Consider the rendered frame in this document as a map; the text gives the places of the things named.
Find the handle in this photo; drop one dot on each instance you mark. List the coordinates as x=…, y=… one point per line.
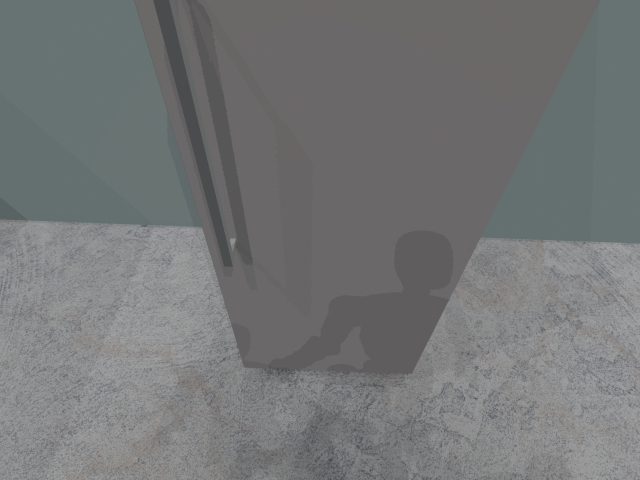
x=173, y=38

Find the fridge door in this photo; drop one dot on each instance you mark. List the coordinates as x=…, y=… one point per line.
x=360, y=148

